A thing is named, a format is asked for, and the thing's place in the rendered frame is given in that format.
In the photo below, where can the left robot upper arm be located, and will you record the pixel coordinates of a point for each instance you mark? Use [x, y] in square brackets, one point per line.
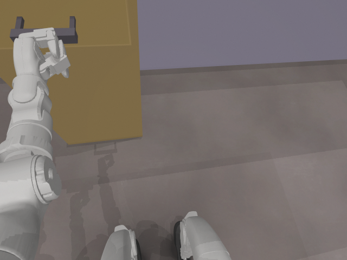
[27, 186]

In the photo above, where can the left robot hand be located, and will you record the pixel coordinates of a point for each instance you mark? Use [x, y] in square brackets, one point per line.
[28, 58]

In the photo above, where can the left robot forearm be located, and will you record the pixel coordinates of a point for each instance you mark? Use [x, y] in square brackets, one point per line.
[31, 125]

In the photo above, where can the cabinet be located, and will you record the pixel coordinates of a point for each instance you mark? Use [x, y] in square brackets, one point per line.
[101, 99]

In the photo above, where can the robot right foot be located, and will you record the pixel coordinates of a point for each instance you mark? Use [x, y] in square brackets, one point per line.
[178, 241]

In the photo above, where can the handle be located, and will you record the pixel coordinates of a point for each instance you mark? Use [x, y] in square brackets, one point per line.
[67, 35]

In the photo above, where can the right robot thigh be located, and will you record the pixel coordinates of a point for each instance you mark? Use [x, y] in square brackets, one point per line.
[203, 240]

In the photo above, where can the drawer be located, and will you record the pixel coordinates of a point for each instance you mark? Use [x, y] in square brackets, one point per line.
[98, 22]

